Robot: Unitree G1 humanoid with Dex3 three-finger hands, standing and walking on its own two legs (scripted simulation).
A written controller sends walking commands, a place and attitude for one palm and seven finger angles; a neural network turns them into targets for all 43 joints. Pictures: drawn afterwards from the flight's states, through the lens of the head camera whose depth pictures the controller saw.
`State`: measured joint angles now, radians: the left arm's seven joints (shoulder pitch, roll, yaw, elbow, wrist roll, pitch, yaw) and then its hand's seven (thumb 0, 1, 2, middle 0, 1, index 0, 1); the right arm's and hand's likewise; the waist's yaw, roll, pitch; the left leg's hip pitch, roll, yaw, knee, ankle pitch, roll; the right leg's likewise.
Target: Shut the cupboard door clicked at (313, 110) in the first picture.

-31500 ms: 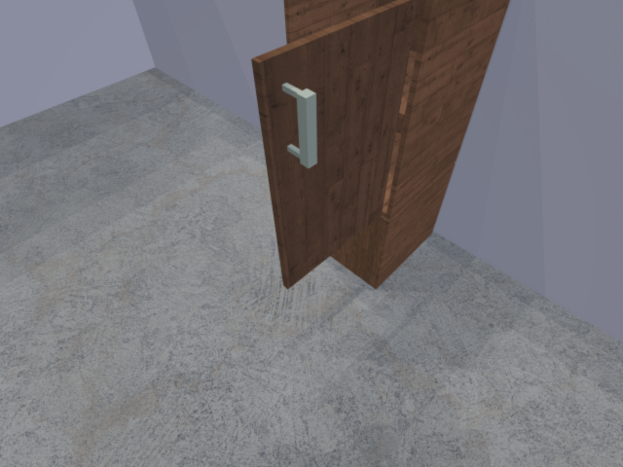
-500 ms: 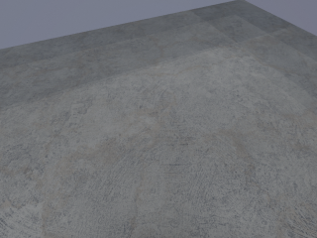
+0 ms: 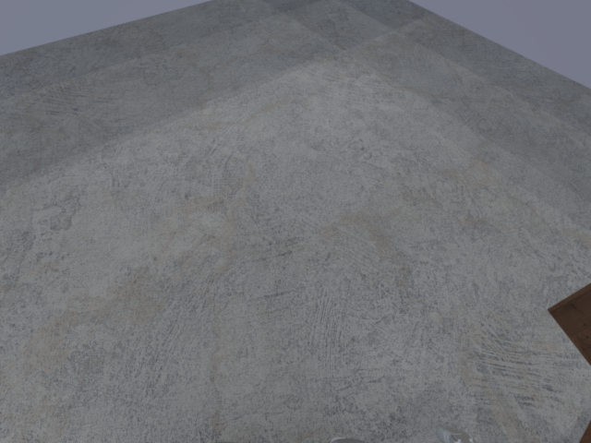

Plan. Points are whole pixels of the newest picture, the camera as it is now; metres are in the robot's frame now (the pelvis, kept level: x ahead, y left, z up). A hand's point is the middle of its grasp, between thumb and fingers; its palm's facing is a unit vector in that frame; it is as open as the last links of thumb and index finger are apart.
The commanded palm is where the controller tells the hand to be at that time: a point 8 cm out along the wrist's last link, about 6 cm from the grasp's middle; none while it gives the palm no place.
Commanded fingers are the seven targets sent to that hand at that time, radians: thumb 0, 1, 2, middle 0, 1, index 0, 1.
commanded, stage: turn to face it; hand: left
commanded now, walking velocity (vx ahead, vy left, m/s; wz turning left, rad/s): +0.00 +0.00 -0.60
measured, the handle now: out of the picture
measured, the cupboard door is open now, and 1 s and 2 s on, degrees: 68 68 68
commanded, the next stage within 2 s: take the last steps up to it in 1.84 s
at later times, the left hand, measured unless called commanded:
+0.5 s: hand (210, 421) +0.16 +0.13 -0.15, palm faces -0.30 -0.92 -0.25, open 7.4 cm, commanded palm none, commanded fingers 0.00 0.90 0.90 -0.20 -0.30 -0.20 -0.30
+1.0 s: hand (217, 373) +0.23 +0.14 -0.15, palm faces -0.53 -0.82 -0.20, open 7.4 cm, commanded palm none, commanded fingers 0.00 0.90 0.90 -0.20 -0.30 -0.20 -0.30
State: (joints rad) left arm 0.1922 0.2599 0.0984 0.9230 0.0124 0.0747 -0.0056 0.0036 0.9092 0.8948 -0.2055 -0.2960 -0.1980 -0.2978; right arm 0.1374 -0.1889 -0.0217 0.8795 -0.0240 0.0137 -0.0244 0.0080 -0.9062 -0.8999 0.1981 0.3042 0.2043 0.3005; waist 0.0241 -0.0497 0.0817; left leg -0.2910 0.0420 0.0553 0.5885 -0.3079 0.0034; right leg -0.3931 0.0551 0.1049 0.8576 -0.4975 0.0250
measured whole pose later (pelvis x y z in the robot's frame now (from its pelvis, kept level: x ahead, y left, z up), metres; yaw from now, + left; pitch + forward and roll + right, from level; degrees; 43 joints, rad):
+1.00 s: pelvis +0.02 +0.01 +0.01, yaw -36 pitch +0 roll -3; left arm 0.14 0.28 0.10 0.90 0.01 0.09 -0.05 0.00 0.91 0.90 -0.20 -0.30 -0.19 -0.30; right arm 0.23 -0.20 -0.02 0.89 -0.03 0.02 -0.02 0.01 -0.90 -0.90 0.20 0.30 0.21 0.30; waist 0.00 0.00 0.09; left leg -0.21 0.13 0.19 0.49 -0.28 0.01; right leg -0.45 -0.03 -0.03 1.01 -0.43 0.07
